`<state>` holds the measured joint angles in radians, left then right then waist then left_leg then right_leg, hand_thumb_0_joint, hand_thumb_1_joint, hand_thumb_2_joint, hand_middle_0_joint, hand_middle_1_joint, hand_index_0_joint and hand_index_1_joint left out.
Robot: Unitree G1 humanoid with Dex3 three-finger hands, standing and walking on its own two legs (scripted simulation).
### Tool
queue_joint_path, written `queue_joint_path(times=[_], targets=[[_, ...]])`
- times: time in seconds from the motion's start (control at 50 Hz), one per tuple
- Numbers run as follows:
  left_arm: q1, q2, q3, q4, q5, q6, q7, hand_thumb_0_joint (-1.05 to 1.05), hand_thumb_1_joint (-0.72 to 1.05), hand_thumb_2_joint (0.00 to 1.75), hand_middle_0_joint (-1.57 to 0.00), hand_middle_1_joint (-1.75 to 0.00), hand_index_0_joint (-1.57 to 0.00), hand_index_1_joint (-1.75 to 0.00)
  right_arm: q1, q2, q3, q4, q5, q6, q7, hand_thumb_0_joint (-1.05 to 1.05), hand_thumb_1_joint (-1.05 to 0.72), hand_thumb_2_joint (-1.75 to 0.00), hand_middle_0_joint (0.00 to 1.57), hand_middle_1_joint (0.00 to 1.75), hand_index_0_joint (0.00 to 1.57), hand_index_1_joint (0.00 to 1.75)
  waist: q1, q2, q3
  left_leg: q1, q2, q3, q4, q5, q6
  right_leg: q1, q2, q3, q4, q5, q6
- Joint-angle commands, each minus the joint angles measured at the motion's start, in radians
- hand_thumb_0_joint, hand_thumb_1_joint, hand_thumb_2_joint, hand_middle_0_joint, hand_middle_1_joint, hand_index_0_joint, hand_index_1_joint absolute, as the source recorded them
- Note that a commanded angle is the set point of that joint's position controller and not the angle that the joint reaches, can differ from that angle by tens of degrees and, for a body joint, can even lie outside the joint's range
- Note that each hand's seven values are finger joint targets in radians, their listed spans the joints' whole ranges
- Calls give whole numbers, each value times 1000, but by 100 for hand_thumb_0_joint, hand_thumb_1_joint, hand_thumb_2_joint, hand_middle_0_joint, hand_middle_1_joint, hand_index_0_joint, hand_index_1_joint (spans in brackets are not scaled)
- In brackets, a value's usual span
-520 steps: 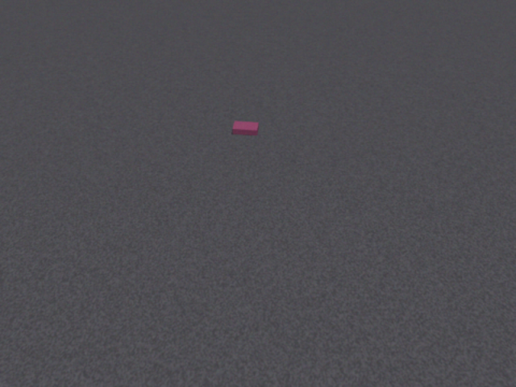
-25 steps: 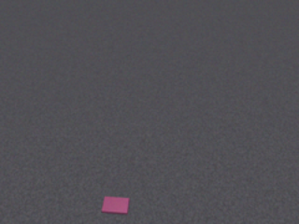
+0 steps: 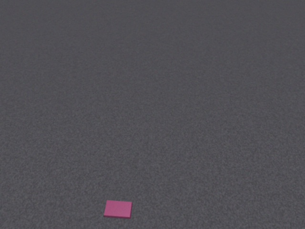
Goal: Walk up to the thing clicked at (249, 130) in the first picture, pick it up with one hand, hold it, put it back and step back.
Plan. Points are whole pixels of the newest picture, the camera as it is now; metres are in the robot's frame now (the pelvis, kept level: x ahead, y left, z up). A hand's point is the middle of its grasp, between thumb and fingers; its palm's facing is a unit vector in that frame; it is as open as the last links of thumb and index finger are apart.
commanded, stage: stand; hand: left
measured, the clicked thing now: (118, 209) +0.38 +0.24 -0.76
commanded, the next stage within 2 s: walk up in 0.86 s
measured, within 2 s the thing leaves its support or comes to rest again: neither
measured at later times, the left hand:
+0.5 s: hand out of the picture +0.07 +0.25 -0.16, palm faces -0.04 -0.94 -0.34, open 7.4 cm
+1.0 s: hand out of the picture +0.07 +0.27 -0.16, palm faces -0.01 -0.92 -0.38, open 7.4 cm
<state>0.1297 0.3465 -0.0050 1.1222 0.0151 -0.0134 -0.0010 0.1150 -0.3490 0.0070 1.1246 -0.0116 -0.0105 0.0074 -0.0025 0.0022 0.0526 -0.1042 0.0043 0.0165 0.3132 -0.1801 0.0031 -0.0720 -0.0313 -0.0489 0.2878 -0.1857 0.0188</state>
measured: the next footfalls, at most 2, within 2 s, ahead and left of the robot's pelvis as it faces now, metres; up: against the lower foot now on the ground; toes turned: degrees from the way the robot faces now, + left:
left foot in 1.24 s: -0.02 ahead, +0.19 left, +0.00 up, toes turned +1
right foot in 1.68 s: -0.05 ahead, -0.07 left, +0.00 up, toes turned +0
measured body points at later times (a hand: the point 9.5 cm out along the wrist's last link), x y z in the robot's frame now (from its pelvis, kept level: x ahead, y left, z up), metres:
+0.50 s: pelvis +0.00 +0.00 +0.00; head +0.01 +0.00 +0.45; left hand +0.07 +0.30 -0.13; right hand +0.08 -0.30 -0.13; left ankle -0.01 +0.11 -0.75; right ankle -0.02 -0.13 -0.75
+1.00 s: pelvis -0.01 +0.00 -0.01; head +0.02 +0.00 +0.44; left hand +0.07 +0.31 -0.13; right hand +0.07 -0.31 -0.14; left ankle -0.01 +0.11 -0.75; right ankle -0.02 -0.13 -0.75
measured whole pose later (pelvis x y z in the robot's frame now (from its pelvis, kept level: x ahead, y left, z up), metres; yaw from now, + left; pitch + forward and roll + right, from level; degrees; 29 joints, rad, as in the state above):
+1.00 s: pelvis -0.01 +0.00 -0.01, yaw +1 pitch -2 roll +0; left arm 0.10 0.36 0.02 1.07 0.01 -0.01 0.01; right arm 0.11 -0.38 -0.04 1.07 -0.01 0.03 0.02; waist 0.00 0.02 0.11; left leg -0.17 0.00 0.01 0.40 -0.20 0.01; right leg -0.14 -0.04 -0.06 0.39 -0.22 0.02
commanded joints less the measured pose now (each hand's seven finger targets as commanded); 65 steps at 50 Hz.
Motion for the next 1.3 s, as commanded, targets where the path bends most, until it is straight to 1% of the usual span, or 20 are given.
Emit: queue_joint_path(times=[0.0, 0.18, 0.74, 0.82, 0.84, 0.86, 0.94, 0.98, 1.0, 1.02, 1.04, 1.06, 1.08, 1.14, 1.18, 1.2, 1.22, 1.24, 1.26, 1.28], targets=[[-30, 216, 43, -51, -2, -17, 12, 0, 90, 90, -20, -30, -20, -30, -36, -214, -41, -58, 3, -19, -17, 0, -90, -90, 20, 30, 20, 30, 5, -5, -72, 15, 131, -103, -44, 179, 18, -3, -119, 91, -33, 139, -32], [-24, 212, 42, -53, -1, -16, 11, 0, 90, 90, -20, -30, -20, -30, -26, -218, -40, -60, 2, -25, -19, 0, -90, -90, 20, 30, 20, 30, 6, 6, -97, 26, 137, -98, -34, 239, 25, 21, -124, 92, -19, 205, -32], [-23, 211, 44, -51, -1, -13, 9, 0, 90, 90, -20, -30, -20, -30, -36, -220, -44, -56, 2, -21, -18, 0, -90, -90, 20, 30, 20, 30, 8, 11, -64, 0, 132, -103, -56, 135, 21, 4, -119, 99, -36, 116, -36], [-32, 214, 44, -51, -3, -13, 10, 0, 90, 90, -20, -30, -20, -30, -33, -211, -40, -55, 3, -22, -17, 0, -90, -90, 20, 30, 20, 30, 4, 1, -68, 13, 133, -104, -54, 166, 18, -2, -118, 94, -27, 120, -35], [-51, 275, 77, -75, -8, -19, 19, 0, 90, 90, -20, -30, -20, -30, -26, -277, -86, -73, -2, 6, -10, 0, -90, -90, 20, 30, 20, 30, 10, 52, -30, -26, 106, -97, 11, 304, 31, -15, -126, 87, 36, 275, -45], [-34, 277, 81, -83, -8, -17, 26, 0, 90, 90, -20, -30, -20, -30, -23, -266, -90, -87, 0, 15, -11, 0, -90, -90, 20, 30, 20, 30, 9, 32, -55, -27, 106, -85, 38, 346, 36, 1, -128, 78, 62, 323, -52], [-15, 280, 90, -102, -9, -10, 35, 0, 90, 90, -20, -30, -20, -30, -22, -247, -104, -130, 0, 32, -3, 0, -90, -90, 20, 30, 20, 30, 10, -15, -117, -26, 85, -79, 114, 298, 41, -9, -158, 102, 98, 306, -85], [-15, 295, 100, -115, -3, -5, 40, 0, 90, 90, -20, -30, -20, -30, -26, -240, -109, -152, -2, 42, 4, 0, -90, -90, 20, 30, 20, 30, 13, -67, -128, -56, 59, -66, 202, 190, 39, -22, -213, 149, 84, 262, -130], [-26, 308, 106, -127, 2, -3, 42, 0, 90, 90, -20, -30, -20, -30, -25, -240, -114, -164, -5, 49, 9, 0, -90, -90, 20, 30, 20, 30, 16, -117, -114, -73, 30, -46, 288, 51, 35, -62, -262, 189, 66, 249, -169], [-61, 326, 113, -146, 8, -3, 44, 0, 90, 90, -20, -30, -20, -30, -5, -221, -113, -171, -8, 59, 16, 0, -90, -90, 20, 30, 20, 30, 13, -183, -88, -103, -5, -42, 394, -184, 27, -110, -335, 252, 44, 242, -228], [-60, 329, 118, -164, 19, -5, 47, 0, 90, 90, -20, -30, -20, -30, -3, -223, -117, -189, -16, 69, 22, 0, -90, -90, 20, 30, 20, 30, 21, -194, -57, -163, -3, -71, 515, -337, 27, -142, -393, 297, 25, 243, -281], [-67, 335, 123, -177, 26, -8, 49, 0, 90, 90, -20, -30, -20, -30, 23, -221, -119, -198, -15, 76, 25, 0, -90, -90, 20, 30, 20, 30, 11, -198, -28, -194, 26, -113, 569, -390, 26, -174, -425, 311, 26, 258, -305], [-88, 334, 127, -196, 27, -10, 49, 0, 90, 90, -20, -30, -20, -30, 49, -226, -122, -206, -10, 78, 28, 0, -90, -90, 20, 30, 20, 30, -3, -213, -12, -214, 41, -141, 587, -409, 30, -182, -430, 301, 35, 292, -306], [-77, 317, 119, -222, 30, -10, 47, 0, 90, 90, -20, -30, -20, -30, 73, -221, -134, -226, -8, 68, 30, 0, -90, -90, 20, 30, 20, 30, -10, -196, -29, -256, 38, -124, 487, -385, 29, -96, -339, 194, 162, 447, -248], [-107, 301, 108, -238, 19, -2, 37, 0, 90, 90, -20, -30, -20, -30, 129, -217, -136, -202, -8, 44, 23, 0, -90, -90, 20, 30, 20, 30, -38, -141, -87, -150, 15, -51, 220, -172, 22, -79, -243, 95, 301, 388, -162], [-127, 277, 94, -249, 7, 9, 31, 0, 90, 90, -20, -30, -20, -30, 141, -235, -142, -190, -14, 32, 16, 0, -90, -90, 20, 30, 20, 30, -54, -49, -83, -87, 34, -72, 64, 90, 17, -128, -168, 36, 396, 281, -103], [-111, 214, 81, -263, -8, 21, 26, 0, 90, 90, -20, -30, -20, -30, 120, -285, -152, -199, -21, 19, 8, 0, -90, -90, 20, 30, 20, 30, -38, 138, -97, -28, 145, -267, 17, 335, 39, -222, -31, -13, 551, 42, -45], [-93, 187, 72, -262, -11, 35, 28, 0, 90, 90, -20, -30, -20, -30, 116, -324, -152, -210, -24, 6, -2, 0, -90, -90, 20, 30, 20, 30, -33, 206, -108, 59, 228, -394, 24, 448, 95, -359, 70, 78, 593, -379, -39], [-26, 213, 81, -243, -8, 50, 31, 0, 90, 90, -20, -30, -20, -30, 85, -341, -151, -230, -33, -2, -10, 0, -90, -90, 20, 30, 20, 30, 2, 102, -148, 38, 287, -407, 55, 353, 156, -332, 40, 159, 647, -415, -39], [-44, 241, 80, -230, -12, 54, 33, 0, 90, 90, -20, -30, -20, -30, 71, -370, -152, -233, -15, -4, -12, 0, -90, -90, 20, 30, 20, 30, -28, 164, -142, -74, 325, -436, 49, 316, 215, -274, 25, 175, 682, -446, -43]])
